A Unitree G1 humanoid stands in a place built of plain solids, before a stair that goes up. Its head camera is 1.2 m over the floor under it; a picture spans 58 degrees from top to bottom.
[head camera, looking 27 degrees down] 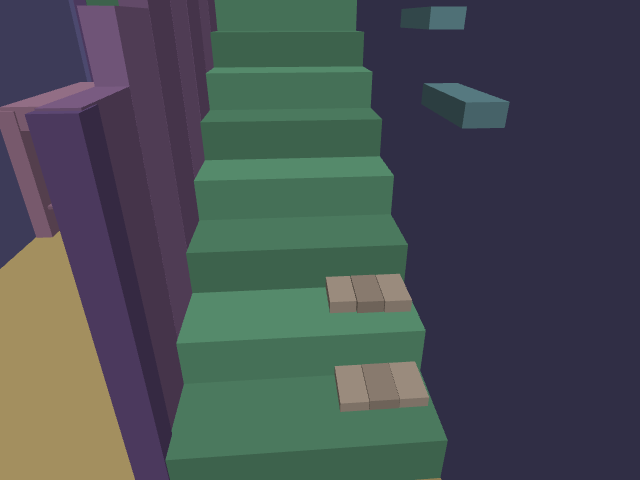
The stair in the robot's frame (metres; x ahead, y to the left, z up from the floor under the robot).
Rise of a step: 0.16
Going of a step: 0.27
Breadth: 0.85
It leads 5 degrees to the left of straight ahead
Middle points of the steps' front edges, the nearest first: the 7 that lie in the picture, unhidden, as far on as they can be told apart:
0.78 0.07 0.16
1.05 0.09 0.33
1.32 0.11 0.49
1.59 0.13 0.65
1.86 0.15 0.82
2.13 0.18 0.98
2.40 0.20 1.14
